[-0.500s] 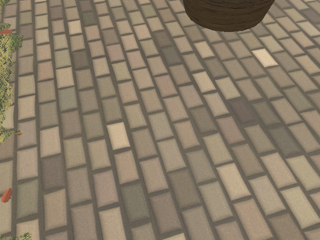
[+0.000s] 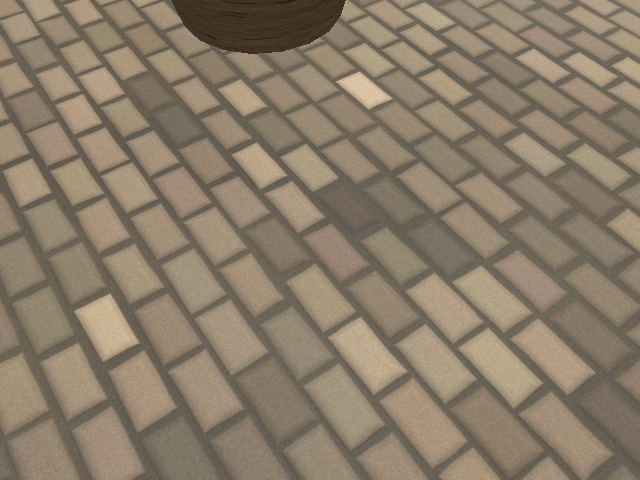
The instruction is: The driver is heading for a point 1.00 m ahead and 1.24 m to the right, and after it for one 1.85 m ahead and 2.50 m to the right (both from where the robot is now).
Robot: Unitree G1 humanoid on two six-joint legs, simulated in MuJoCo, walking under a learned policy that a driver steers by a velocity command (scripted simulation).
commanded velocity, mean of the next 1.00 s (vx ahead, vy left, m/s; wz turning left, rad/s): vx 0.01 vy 0.00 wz -0.59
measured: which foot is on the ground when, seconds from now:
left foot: down 0.00-0.08, up 0.10-0.56, down 0.58-1.00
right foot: up 0.00-0.06, down 0.08-0.58, up 0.60-1.00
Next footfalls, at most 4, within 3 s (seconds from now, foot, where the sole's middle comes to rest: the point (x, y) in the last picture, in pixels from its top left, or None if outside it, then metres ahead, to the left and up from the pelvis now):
0.08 right None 0.05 -0.13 -0.78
0.58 left None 0.12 0.08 -0.78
1.02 right None -0.01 -0.17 -0.78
1.52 left None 0.16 -0.03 -0.78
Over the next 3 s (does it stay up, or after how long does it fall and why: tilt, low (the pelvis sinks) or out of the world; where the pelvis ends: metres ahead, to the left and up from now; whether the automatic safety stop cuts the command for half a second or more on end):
stays up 0.26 -0.66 -0.01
